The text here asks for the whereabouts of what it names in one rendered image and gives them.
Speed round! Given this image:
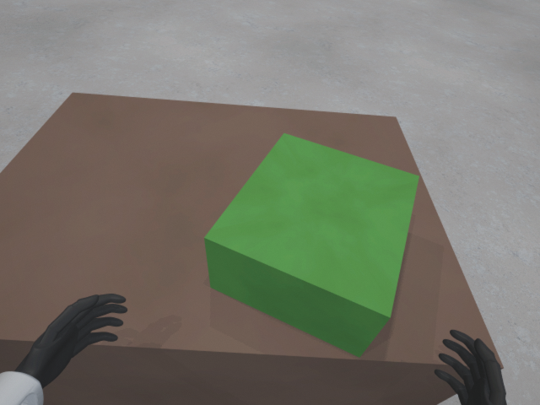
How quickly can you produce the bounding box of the robot right hand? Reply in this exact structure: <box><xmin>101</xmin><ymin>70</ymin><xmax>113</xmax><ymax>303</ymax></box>
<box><xmin>435</xmin><ymin>330</ymin><xmax>507</xmax><ymax>405</ymax></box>

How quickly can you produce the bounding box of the pedestal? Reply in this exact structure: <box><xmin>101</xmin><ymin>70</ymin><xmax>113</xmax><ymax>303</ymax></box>
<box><xmin>0</xmin><ymin>93</ymin><xmax>504</xmax><ymax>405</ymax></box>

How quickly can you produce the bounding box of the carton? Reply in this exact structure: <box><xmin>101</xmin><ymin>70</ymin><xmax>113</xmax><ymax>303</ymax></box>
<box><xmin>204</xmin><ymin>133</ymin><xmax>419</xmax><ymax>358</ymax></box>

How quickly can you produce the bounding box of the robot left hand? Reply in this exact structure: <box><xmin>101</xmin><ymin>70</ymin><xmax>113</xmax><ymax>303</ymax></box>
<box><xmin>15</xmin><ymin>294</ymin><xmax>127</xmax><ymax>389</ymax></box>

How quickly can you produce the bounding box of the robot left forearm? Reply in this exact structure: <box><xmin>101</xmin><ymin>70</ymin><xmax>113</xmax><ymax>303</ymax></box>
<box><xmin>0</xmin><ymin>371</ymin><xmax>44</xmax><ymax>405</ymax></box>

